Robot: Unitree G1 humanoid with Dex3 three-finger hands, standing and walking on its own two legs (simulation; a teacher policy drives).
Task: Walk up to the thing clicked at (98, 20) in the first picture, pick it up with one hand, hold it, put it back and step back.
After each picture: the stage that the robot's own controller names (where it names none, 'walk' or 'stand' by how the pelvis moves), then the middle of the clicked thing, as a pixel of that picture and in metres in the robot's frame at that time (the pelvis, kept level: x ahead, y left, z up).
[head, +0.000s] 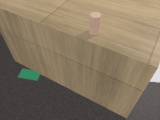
stand; (94, 23) +0.77 -0.07 -0.05
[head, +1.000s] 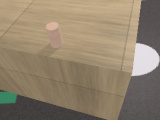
walk; (54, 35) +0.63 +0.16 -0.02
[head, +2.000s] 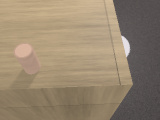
stand; (28, 59) +0.43 +0.22 -0.01
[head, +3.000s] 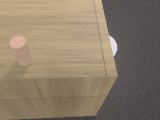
walk; (22, 51) +0.48 +0.24 -0.04
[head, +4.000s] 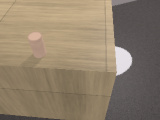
stand; (37, 45) +0.60 +0.24 -0.04
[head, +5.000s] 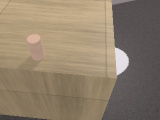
stand; (36, 47) +0.57 +0.23 -0.05
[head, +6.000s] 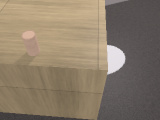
stand; (31, 43) +0.62 +0.26 -0.05
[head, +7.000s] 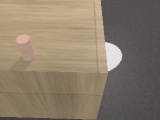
stand; (26, 47) +0.57 +0.29 -0.06
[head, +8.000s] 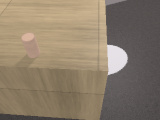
stand; (31, 45) +0.61 +0.27 -0.05
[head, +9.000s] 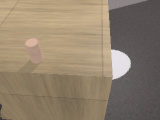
rise first; (34, 51) +0.59 +0.27 -0.05
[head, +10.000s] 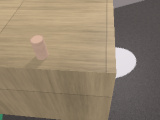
go down; (39, 47) +0.61 +0.26 -0.05
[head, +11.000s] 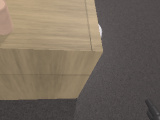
go down; (0, 17) +0.59 +0.24 +0.01
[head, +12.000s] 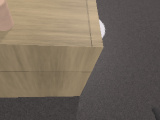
approach; (0, 13) +0.60 +0.25 +0.02
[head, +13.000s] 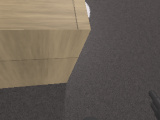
close in; out of the picture +0.62 +0.27 +0.05
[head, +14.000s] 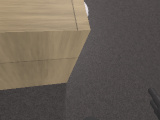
lift; out of the picture +0.59 +0.25 +0.05
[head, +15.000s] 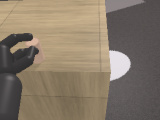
lift; (35, 50) +0.59 +0.25 -0.02
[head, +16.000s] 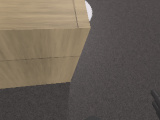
lift; out of the picture +0.63 +0.24 +0.05
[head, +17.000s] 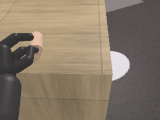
go down; (36, 42) +0.68 +0.25 -0.03
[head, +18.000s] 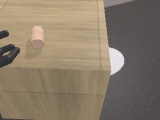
stand; (37, 37) +0.70 +0.24 -0.05
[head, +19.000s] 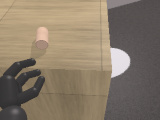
hold; (42, 38) +0.70 +0.23 -0.04
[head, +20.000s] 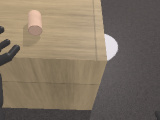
stand; (34, 22) +0.71 +0.21 -0.04
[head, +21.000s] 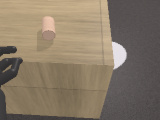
stand; (48, 28) +0.70 +0.18 -0.02
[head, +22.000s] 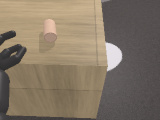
close; (49, 30) +0.71 +0.16 -0.04
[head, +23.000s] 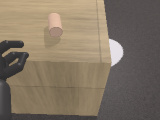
hold; (54, 25) +0.71 +0.13 -0.02
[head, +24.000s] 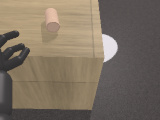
close; (51, 20) +0.73 +0.12 -0.03
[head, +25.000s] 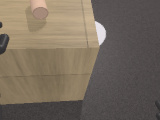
hold; (38, 4) +0.72 +0.11 +0.01
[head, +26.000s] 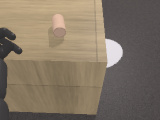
crouch; (58, 25) +0.73 +0.10 -0.04
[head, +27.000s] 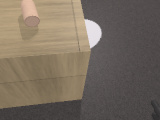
lower; (29, 13) +0.72 +0.13 -0.04
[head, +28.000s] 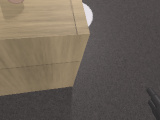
lower; out of the picture +0.72 +0.13 +0.02
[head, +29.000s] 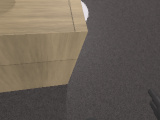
lower; out of the picture +0.72 +0.15 +0.03
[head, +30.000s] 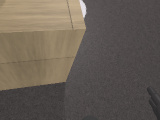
lower; out of the picture +0.72 +0.17 +0.03
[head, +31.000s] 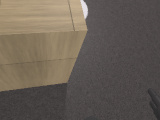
lower; out of the picture +0.71 +0.19 +0.03
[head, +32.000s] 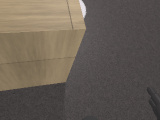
open; out of the picture +0.71 +0.20 +0.03
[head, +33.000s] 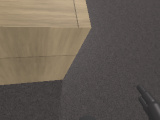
sink last; out of the picture +0.71 +0.21 +0.02
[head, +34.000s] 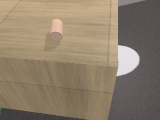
sink last; (56, 30) +0.72 +0.20 -0.02
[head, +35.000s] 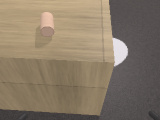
stand; (47, 24) +0.70 +0.18 -0.02
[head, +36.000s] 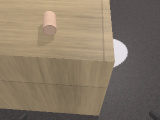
stand; (49, 23) +0.71 +0.18 -0.01
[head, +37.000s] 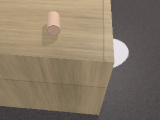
stand; (53, 23) +0.71 +0.16 -0.02
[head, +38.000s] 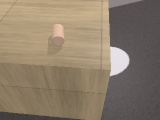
stand; (58, 34) +0.73 +0.15 -0.07
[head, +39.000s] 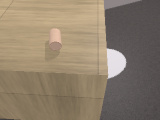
stand; (55, 39) +0.70 +0.16 -0.08
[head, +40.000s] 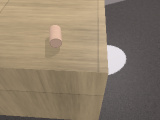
stand; (55, 36) +0.70 +0.16 -0.08
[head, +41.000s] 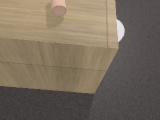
stand; (58, 2) +0.73 +0.11 -0.05
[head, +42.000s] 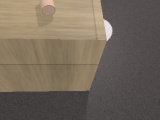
walk; (47, 2) +0.77 +0.19 -0.06
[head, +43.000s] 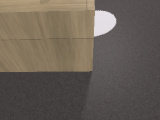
walk; out of the picture +1.03 +0.26 -0.05
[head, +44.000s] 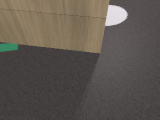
stand; out of the picture +1.34 +0.10 -0.05
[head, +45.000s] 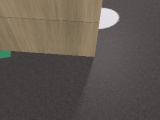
stand; out of the picture +1.31 +0.14 -0.07
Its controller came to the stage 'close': yes
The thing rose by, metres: 0.01
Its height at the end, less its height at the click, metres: -0.02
